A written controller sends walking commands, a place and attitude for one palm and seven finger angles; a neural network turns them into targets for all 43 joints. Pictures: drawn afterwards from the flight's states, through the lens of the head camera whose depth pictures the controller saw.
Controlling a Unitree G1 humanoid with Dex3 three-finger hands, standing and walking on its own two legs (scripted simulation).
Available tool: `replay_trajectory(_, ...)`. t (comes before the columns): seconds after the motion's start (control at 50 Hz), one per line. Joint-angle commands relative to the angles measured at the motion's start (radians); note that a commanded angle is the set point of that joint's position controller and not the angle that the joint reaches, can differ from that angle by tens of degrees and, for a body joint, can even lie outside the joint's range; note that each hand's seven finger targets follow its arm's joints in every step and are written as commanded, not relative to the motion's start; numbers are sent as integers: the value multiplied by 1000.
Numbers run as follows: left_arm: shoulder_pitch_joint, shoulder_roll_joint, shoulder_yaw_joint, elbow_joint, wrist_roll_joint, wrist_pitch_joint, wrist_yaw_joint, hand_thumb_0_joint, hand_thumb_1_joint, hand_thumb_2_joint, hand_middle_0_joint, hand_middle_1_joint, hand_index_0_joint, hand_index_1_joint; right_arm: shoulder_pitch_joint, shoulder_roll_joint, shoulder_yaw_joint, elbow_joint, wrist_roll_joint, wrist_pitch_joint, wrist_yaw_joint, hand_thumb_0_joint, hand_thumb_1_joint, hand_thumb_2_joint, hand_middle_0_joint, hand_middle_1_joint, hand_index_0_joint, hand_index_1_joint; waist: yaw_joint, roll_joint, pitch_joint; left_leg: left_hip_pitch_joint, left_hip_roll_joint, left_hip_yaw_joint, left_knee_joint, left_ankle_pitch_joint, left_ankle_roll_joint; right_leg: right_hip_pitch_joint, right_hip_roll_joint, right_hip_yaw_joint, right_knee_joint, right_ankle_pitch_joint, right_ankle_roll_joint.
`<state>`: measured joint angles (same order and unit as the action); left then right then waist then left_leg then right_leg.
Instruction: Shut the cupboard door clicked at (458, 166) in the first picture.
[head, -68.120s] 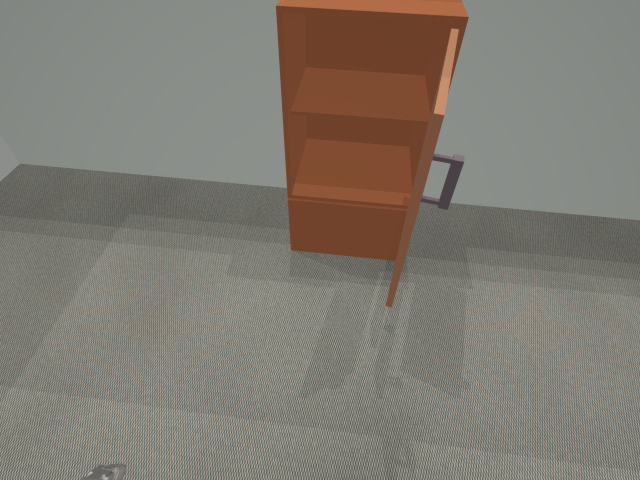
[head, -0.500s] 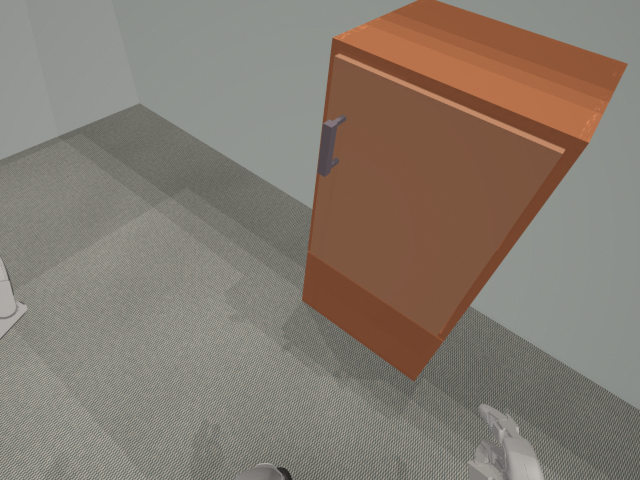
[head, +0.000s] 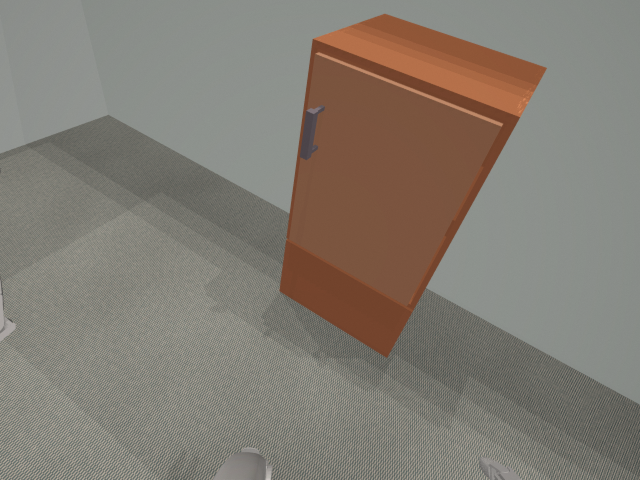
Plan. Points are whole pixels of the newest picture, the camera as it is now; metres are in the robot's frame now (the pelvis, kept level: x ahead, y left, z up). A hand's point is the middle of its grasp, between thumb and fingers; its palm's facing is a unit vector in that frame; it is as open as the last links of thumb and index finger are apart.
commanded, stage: stop stepping back and stand still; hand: left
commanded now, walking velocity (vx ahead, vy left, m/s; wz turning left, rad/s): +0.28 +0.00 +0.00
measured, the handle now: (313, 132) +0.89 +0.04 +0.00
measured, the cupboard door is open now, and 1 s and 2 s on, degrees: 0 0 0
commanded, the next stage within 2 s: let the arm hang, fingers relaxed in 1.54 s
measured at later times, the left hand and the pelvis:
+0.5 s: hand out of the picture +0.05 +0.32 +0.23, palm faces +0.57 -0.73 -0.38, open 7.4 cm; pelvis -0.14 +0.03 +0.03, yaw +0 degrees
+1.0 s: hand out of the picture +0.06 +0.31 +0.19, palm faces +0.50 -0.74 -0.44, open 7.4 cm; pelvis -0.13 +0.05 +0.02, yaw +2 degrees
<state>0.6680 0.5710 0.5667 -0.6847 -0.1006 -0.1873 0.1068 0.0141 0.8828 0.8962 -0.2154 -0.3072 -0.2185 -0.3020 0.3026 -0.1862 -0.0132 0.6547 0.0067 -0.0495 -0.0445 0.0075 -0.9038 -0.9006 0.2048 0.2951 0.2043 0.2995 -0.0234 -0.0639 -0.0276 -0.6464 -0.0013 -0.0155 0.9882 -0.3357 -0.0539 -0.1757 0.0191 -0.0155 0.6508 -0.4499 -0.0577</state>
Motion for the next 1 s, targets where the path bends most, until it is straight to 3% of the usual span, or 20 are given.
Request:
replay_trajectory(0.0,-417,38,-34,-34,54,-43,69,0,900,900,-200,-300,-200,-300,-113,-155,-28,-96,-17,-84,-40,0,-900,-900,200,300,200,300,-50,244,110,383,45,41,-360,-37,39,-397,-129,33,-99,-167,-28)
replay_trajectory(0.04,-582,9,-102,9,68,-45,86,0,900,900,-200,-300,-200,-300,-111,-210,-42,-117,-1,-126,-55,0,-900,-900,200,300,200,300,-27,506,96,294,258,-420,-763,-440,147,-361,22,-59,262,-143,65)
replay_trajectory(0.06,-544,20,-102,86,74,-49,82,0,900,900,-200,-300,-200,-300,-129,-197,-35,-137,7,-138,-58,0,-900,-900,200,300,200,300,-26,426,125,203,327,-587,-876,-617,181,-340,42,-19,385,-107,65)
replay_trajectory(0.1,-529,43,-82,-53,73,-42,53,0,900,900,-200,-300,-200,-300,-189,-162,-34,-132,-6,-149,-33,0,-900,-900,200,300,200,300,11,374,0,162,259,-498,-931,-622,-1,-236,81,-10,516,-53,45)
replay_trajectory(0.22,-56,77,1,-196,42,-17,50,0,900,900,-200,-300,-200,-300,-228,-104,-18,-198,-32,-77,8,0,-900,-900,200,300,200,300,63,386,-122,-101,165,-51,-727,-367,16,324,121,-115,33,-132,-29)
replay_trajectory(0.24,-42,95,22,-173,45,3,49,0,900,900,-200,-300,-200,-300,-209,-87,-16,-194,-26,-58,9,0,-900,-900,200,300,200,300,74,208,-103,-165,75,74,-465,-321,-10,337,43,-41,-142,-139,-64)
replay_trajectory(0.26,-65,137,70,-149,50,5,53,0,900,900,-200,-300,-200,-300,-180,-69,-24,-172,-5,-39,7,0,-900,-900,200,300,200,300,58,-79,-55,-89,-7,162,-12,-165,3,73,-186,223,-370,-175,-123)
replay_trajectory(0.3,-306,271,186,-144,34,-52,57,0,900,900,-200,-300,-200,-300,-208,-115,-21,-148,-28,-41,-16,0,-900,-900,200,300,200,300,-6,-85,42,-120,46,22,405,-62,14,-283,-411,489,-552,-294,-219)
replay_trajectory(0.36,-334,71,6,112,50,-31,52,0,900,900,-200,-300,-200,-300,-202,-126,-41,-162,4,-42,-38,0,-900,-900,200,300,200,300,-2,37,96,-134,93,0,283,31,36,-285,-331,481,-558,-580,-137)
replay_trajectory(0.4,-289,20,-56,181,53,-34,56,0,900,900,-200,-300,-200,-300,-191,-130,-26,-142,-3,-43,-53,0,-900,-900,200,300,200,300,16,96,111,-117,90,35,165,33,43,-163,-307,396,-525,-337,-113)
replay_trajectory(0.52,-372,-9,-135,51,75,-24,93,0,900,900,-200,-300,-200,-300,-165,-124,-15,-167,-19,-87,-74,0,-900,-900,200,300,200,300,26,-149,-25,302,30,186,-351,-68,75,-114,-235,173,-433,-246,-94)
replay_trajectory(0.56,-359,27,-95,2,73,-32,105,0,900,900,-200,-300,-200,-300,-147,-136,-25,-167,-20,-100,-81,0,-900,-900,200,300,200,300,9,-44,-39,465,27,194,-514,-38,85,-162,-185,119,-327,-216,-71)
replay_trajectory(0.58,-367,26,-93,-45,70,-44,104,0,900,900,-200,-300,-200,-300,-132,-146,-32,-173,-17,-101,-80,0,-900,-900,200,300,200,300,-4,58,-49,541,74,123,-585,-86,106,-205,-152,89,-191,-169,-42)
replay_trajectory(0.62,-365,55,-47,-113,79,-73,108,0,900,900,-200,-300,-200,-300,-144,-172,-40,-187,-11,-99,-65,0,-900,-900,200,300,200,300,-1,395,6,632,390,-360,-768,-111,232,-471,-1,-68,209,-59,52)
replay_trajectory(0.64,-332,96,-1,-74,79,-83,93,0,900,900,-200,-300,-200,-300,-165,-155,-41,-165,-11,-96,-57,0,-900,-900,200,300,200,300,-6,345,19,519,425,-367,-818,-185,254,-451,-38,-9,323,-23,55)
replay_trajectory(0.76,-144,27,2,29,75,-57,82,0,900,900,-200,-300,-200,-300,-151,-142,-34,-170,0,-87,-32,0,-900,-900,200,300,200,300,27,247,38,86,223,33,-604,-334,130,78,6,-117,-48,111,61)
replay_trajectory(0.78,-148,29,0,51,75,-55,86,0,900,900,-200,-300,-200,-300,-157,-140,-35,-170,0,-83,-33,0,-900,-900,200,300,200,300,29,165,27,45,185,63,-469,-315,111,122,-23,-42,-123,45,40)
replay_trajectory(0.82,-189,67,15,71,74,-53,96,0,900,900,-200,-300,-200,-300,-133,-128,-43,-172,-5,-78,-31,0,-900,-900,200,300,200,300,20,-172,18,-17,21,118,-4,-217,60,44,-329,504,-411,-61,-123)
replay_trajectory(0.86,-245,42,-16,58,77,-59,94,0,900,900,-200,-300,-200,-300,-153,-147,-52,-150,-3,-80,-18,0,-900,-900,200,300,200,300,16,-79,2,13,50,0,129,-165,55,-18,-387,585,-439,-60,-160)
replay_trajectory(0.98,-256,43,-20,-30,76,-98,97,0,900,900,-200,-300,-200,-300,-166,-112,-21,-137,-14,-76,-40,0,-900,-900,200,300,200,300,8,-29,-21,419,30,92,-418,74,64,-160,-229,129,-316,64,-55)
